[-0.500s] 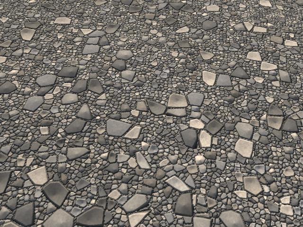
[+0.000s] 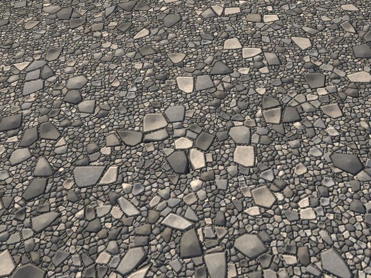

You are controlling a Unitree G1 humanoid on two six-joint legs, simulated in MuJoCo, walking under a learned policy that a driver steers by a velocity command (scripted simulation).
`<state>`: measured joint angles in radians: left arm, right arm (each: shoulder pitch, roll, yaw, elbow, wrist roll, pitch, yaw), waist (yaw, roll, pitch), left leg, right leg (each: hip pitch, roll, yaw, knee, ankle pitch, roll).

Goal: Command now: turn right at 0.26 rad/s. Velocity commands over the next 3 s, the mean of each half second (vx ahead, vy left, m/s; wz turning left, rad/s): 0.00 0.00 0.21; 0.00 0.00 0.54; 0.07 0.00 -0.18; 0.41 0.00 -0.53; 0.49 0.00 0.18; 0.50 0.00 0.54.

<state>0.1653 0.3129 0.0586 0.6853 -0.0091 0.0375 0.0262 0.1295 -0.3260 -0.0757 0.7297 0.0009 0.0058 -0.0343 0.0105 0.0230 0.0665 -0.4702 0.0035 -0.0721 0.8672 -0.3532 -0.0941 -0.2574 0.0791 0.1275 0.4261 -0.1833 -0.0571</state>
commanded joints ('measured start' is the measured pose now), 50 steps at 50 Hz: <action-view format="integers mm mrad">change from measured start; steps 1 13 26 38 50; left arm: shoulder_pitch -28 -12 -32 -55 -46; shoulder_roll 135 101 139 94 85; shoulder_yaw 27 14 39 28 33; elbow -54 19 2 -27 8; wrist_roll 13 23 10 38 4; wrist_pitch -11 -16 -47 -37 -27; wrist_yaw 3 18 16 -3 3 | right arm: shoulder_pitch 9 5 33 162 42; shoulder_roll -69 -148 -90 -286 -153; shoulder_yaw -9 -7 -14 -61 -23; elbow -51 -59 -120 -189 -179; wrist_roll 5 4 22 -26 2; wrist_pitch -11 -36 32 20 6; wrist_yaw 9 33 22 39 3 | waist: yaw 16 17 -10 -72 -21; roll -169 172 -108 230 115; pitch -145 -63 -59 -200 -158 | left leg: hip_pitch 86 192 -139 467 355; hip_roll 22 169 44 414 182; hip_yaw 16 -269 -14 -486 -260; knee -90 -516 220 -508 -523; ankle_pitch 19 286 -137 784 406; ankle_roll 3 221 30 456 324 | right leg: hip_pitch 73 44 177 -369 -225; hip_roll -254 -39 -390 -67 -85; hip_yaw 202 -62 72 -136 -50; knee -90 117 -116 702 429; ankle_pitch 198 -76 352 -535 -162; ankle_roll -174 49 -188 128 156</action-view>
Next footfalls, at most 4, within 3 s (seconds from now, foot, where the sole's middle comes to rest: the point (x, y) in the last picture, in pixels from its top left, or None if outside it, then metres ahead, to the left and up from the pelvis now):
0.14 left None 0.06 0.15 -0.78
0.72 left None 0.01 0.18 -0.78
1.16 right None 0.11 -0.04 -0.78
1.76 right None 0.27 -0.06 -0.78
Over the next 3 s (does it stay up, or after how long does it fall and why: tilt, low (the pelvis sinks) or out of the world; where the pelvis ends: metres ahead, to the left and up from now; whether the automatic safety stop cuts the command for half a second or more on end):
stays up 0.84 0.07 0.00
